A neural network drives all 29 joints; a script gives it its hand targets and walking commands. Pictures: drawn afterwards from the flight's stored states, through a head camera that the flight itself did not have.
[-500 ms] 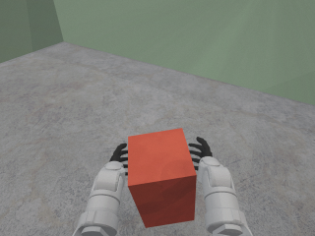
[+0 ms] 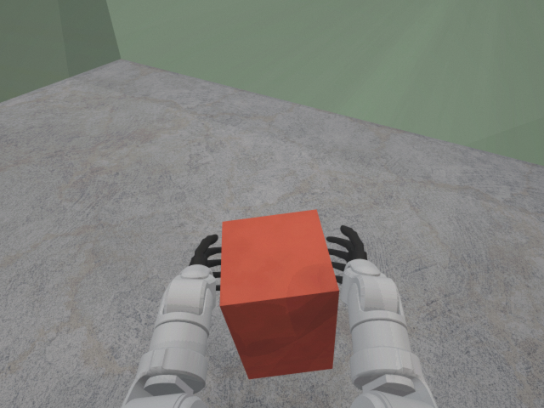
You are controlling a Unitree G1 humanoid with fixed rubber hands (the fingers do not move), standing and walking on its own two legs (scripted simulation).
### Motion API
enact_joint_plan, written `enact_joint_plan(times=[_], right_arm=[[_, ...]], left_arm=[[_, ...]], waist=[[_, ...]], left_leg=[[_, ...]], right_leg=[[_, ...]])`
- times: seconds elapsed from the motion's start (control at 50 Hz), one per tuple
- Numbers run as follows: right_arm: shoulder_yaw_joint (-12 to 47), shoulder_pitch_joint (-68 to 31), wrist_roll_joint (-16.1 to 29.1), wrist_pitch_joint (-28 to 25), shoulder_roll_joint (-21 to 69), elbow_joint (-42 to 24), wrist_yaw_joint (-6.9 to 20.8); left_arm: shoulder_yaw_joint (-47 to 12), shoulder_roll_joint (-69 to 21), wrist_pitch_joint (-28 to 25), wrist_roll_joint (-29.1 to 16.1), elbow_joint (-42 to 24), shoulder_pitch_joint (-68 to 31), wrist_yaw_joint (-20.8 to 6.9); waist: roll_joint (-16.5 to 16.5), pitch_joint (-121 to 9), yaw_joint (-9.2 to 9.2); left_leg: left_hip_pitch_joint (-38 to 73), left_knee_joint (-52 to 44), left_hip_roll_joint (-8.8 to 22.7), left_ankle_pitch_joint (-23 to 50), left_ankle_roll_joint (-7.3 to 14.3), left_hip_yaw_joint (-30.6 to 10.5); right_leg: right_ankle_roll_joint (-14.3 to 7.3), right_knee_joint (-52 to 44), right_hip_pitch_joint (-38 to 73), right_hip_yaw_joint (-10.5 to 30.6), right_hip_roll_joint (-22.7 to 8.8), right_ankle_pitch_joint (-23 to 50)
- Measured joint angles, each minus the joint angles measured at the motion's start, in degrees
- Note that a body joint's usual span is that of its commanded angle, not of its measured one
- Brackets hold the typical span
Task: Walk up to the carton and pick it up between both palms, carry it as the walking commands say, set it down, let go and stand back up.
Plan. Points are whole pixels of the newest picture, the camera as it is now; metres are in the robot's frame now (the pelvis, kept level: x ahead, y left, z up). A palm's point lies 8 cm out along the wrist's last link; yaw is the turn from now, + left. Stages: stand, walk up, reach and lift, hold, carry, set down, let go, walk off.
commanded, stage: reach and lift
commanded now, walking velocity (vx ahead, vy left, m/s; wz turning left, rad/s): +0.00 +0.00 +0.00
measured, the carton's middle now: (280, 299) +0.32 -0.01 -0.02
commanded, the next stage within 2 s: hold in 0.72 s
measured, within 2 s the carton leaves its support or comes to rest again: neither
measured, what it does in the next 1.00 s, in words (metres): stands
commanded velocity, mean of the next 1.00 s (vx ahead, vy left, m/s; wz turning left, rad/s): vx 0.00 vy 0.00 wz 0.00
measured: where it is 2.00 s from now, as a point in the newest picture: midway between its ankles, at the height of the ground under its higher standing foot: outside the picture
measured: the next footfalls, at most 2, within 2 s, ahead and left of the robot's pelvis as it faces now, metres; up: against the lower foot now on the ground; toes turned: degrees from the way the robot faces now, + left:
left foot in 1.62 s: +0.01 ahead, +0.01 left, +0.00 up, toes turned +20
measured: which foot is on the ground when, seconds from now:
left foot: down 0.00-1.00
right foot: down 0.00-1.00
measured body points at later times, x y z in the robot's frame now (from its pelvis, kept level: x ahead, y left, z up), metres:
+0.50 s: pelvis +0.01 -0.02 +0.00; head -0.04 -0.01 +0.45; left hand +0.32 +0.12 +0.04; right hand +0.33 -0.13 +0.06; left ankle +0.06 +0.12 -0.74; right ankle +0.05 -0.13 -0.74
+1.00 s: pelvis -0.01 +0.00 +0.00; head -0.06 +0.01 +0.45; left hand +0.31 +0.12 +0.04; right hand +0.32 -0.12 +0.06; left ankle +0.06 +0.12 -0.74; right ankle +0.05 -0.13 -0.74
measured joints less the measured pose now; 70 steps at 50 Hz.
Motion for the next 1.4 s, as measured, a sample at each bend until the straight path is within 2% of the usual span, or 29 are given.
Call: enact_joint_plan(times=[0.26,0.48,0.72,0.96,1.12,1.18,1.22,1.28,1.32,1.36,1.38,1.4], right_arm=[[2.9,2.5,0.5,0.8,-0.9,-1.9,0.9],[6.2,4.5,2.0,2.2,-1.6,-3.0,0.1],[5.5,3.0,1.2,2.8,-1.0,-1.7,-0.4],[2.9,2.0,0.0,2.5,-0.7,-1.1,0.7],[2.9,3.1,0.7,1.8,-1.1,-2.5,1.2],[4.6,3.5,2.2,2.6,-1.3,-5.2,0.5],[5.9,3.2,3.4,3.5,-1.1,-8.5,-0.6],[7.5,2.8,5.3,5.6,-1.0,-15.3,-2.0],[8.0,2.6,6.6,7.5,-0.9,-20.4,-2.5],[8.1,3.5,8.2,10.0,-1.2,-25.5,-2.8],[8.7,4.6,9.0,11.2,-1.7,-27.6,-2.9],[9.7,6.1,9.9,12.1,-2.2,-29.4,-3.2]], left_arm=[[-2.5,-0.2,0.9,-0.4,-2.8,3.1,0.5],[-4.8,0.6,2.4,-1.2,-4.5,5.4,0.3],[-3.0,0.5,2.8,-0.9,-4.0,4.9,-0.5],[-2.6,0.0,3.1,-0.2,-2.7,3.6,-0.2],[-3.2,-0.2,2.9,-0.2,-2.9,2.9,0.5],[-4.2,0.3,4.2,-1.4,-5.6,2.7,0.7],[-4.9,1.1,5.3,-3.0,-8.6,1.9,0.9],[-6.3,2.0,6.9,-5.8,-14.8,1.5,1.6],[-6.8,1.5,7.7,-7.7,-19.5,2.2,2.6],[-7.3,-0.1,8.7,-9.2,-23.6,3.5,4.0],[-8.3,-0.2,9.6,-9.9,-25.2,4.2,4.7],[-9.6,0.1,11.0,-10.5,-26.8,4.9,5.3]], waist=[[-0.3,-0.5,0.09],[-0.1,-1.1,0.37],[-0.2,-1.5,-0.18],[-0.4,-0.5,-1.11],[0.0,-1.8,-0.52],[0.5,-4.9,0.48],[1.3,-5.1,0.63],[1.9,-5.1,1.58],[2.9,-4.1,2.35],[5.4,-2.3,1.75],[5.2,-1.7,1.41],[4.0,-1.2,1.03]], left_leg=[[1.9,-1.6,0.7,-0.2,-0.5,0.1],[2.8,-2.8,1.3,0.4,-1.0,-0.7],[2.3,-1.3,0.8,0.3,-0.7,-1.0],[2.0,-0.4,-0.1,0.5,0.1,-0.3],[0.0,0.0,-0.5,0.3,0.3,0.4],[-5.4,1.4,0.3,0.0,0.0,0.6],[-8.8,2.5,1.3,0.1,-0.6,-0.6],[-14.2,5.0,2.3,-0.1,-2.0,-2.2],[-17.2,7.6,3.1,-1.0,-3.1,-3.3],[-19.4,10.8,4.2,-0.4,-2.6,-4.8],[-20.6,13.3,4.2,-1.7,-2.1,-3.3],[-21.9,16.8,3.8,-6.5,-1.8,-0.3]], right_leg=[[-0.6,-1.0,1.5,0.1,0.6,-0.2],[-1.1,-2.4,2.6,-0.6,1.0,0.5],[-0.7,-1.3,2.5,-0.9,0.7,0.3],[0.0,-0.6,2.1,-0.3,-0.2,0.5],[0.0,1.5,-0.8,-0.3,-0.8,-0.8],[-0.7,8.0,-8.0,-3.6,-1.5,-7.7],[-0.6,10.6,-11.1,-6.2,-1.7,-9.0],[-0.9,9.3,-13.1,-8.1,-2.0,-8.0],[-1.0,6.3,-13.0,-9.4,-1.5,-3.6],[-2.0,6.4,-12.9,-12.0,-0.2,-3.1],[-2.6,7.1,-13.1,-12.9,-0.6,-3.9],[-3.1,8.1,-13.5,-13.4,-1.6,-4.8]])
